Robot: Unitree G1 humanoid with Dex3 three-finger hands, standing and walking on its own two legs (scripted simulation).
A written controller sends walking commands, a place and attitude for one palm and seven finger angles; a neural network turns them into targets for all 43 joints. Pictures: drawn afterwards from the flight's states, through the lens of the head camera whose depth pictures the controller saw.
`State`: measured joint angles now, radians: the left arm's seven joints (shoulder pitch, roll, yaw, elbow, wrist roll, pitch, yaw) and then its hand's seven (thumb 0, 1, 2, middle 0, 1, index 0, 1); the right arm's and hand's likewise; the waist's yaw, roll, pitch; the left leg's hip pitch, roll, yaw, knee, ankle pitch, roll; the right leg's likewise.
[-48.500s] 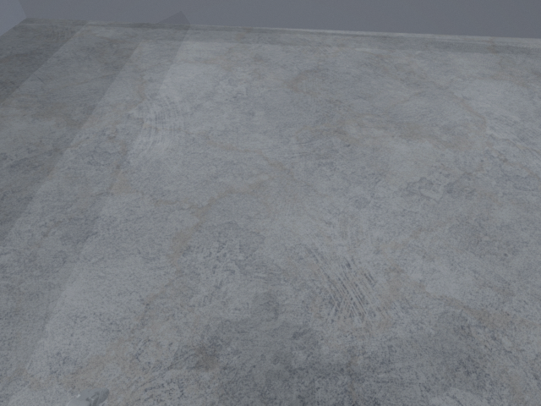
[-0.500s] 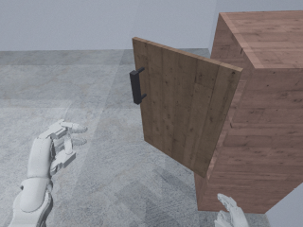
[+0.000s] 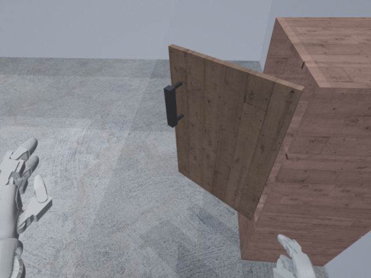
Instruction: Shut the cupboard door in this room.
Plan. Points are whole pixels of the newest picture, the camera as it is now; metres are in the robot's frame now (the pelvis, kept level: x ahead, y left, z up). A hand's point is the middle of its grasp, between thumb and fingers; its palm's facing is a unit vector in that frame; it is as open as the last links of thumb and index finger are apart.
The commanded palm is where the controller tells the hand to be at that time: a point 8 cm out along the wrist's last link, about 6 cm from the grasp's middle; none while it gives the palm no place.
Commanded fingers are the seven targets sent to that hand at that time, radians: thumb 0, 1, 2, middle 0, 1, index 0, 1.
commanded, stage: draw the hand back to the body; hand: left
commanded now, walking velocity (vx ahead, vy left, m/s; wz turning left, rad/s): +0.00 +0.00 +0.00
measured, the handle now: (175, 104) +0.61 +0.12 +0.05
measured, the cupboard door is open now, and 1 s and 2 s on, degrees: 55 55 55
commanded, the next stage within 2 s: step back with the hand held close in 0.12 s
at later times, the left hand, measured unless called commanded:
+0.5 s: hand (53, 193) +0.20 +0.26 +0.14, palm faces +0.35 -0.80 -0.48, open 7.4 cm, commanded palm +0.14 +0.31 +0.17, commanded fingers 0.00 0.90 0.90 -0.20 -0.30 -0.20 -0.30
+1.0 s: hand (9, 237) +0.13 +0.29 +0.14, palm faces +0.44 -0.77 -0.46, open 7.4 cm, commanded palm +0.06 +0.32 +0.17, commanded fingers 0.00 0.90 0.90 -0.20 -0.30 -0.20 -0.30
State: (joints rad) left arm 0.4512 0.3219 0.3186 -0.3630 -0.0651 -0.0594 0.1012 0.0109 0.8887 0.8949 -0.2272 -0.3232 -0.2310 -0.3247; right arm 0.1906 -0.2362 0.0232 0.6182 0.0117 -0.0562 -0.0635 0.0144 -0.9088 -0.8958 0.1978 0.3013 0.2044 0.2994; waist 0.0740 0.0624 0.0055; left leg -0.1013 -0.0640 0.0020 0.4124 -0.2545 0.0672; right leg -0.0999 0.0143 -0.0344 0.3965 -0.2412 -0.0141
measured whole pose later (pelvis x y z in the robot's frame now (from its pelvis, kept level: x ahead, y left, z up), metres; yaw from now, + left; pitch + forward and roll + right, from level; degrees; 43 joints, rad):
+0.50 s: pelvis +0.00 +0.01 -0.01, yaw -1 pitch +1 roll -1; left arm 0.54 0.39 0.37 -0.42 -0.06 -0.13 0.10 0.01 0.89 0.89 -0.21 -0.30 -0.21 -0.30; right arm 0.18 -0.26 -0.02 0.58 0.02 0.03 -0.07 0.01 -0.91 -0.90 0.20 0.30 0.21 0.30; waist 0.01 0.06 -0.01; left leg -0.24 -0.06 0.03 0.50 -0.29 0.08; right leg -0.24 0.02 -0.01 0.47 -0.25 0.00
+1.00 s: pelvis -0.08 +0.02 -0.03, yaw -1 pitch -1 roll -1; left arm 0.50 0.39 0.44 -0.46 0.00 -0.20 0.14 0.01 0.88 0.89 -0.21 -0.30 -0.21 -0.30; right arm 0.25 -0.23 0.00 0.55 0.01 0.01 -0.08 0.01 -0.91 -0.90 0.20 0.30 0.21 0.30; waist 0.01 0.00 0.01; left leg -0.41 -0.06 0.06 0.67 -0.26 0.11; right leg -0.41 0.00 -0.01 0.64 -0.23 0.01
